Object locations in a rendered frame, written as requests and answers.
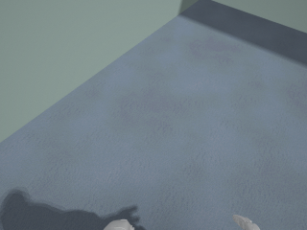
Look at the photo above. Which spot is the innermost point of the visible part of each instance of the robot right hand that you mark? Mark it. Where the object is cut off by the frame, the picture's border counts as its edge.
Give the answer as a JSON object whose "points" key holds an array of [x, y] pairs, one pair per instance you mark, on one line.
{"points": [[245, 223]]}

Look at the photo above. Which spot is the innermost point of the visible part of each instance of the left robot thigh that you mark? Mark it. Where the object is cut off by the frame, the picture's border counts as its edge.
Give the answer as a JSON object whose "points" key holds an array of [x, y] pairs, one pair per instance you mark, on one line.
{"points": [[119, 224]]}

